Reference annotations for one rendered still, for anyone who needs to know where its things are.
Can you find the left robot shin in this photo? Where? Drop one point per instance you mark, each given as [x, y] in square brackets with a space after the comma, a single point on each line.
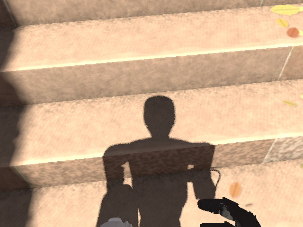
[115, 219]

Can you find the right robot hand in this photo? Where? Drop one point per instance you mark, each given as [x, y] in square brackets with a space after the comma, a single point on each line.
[230, 210]

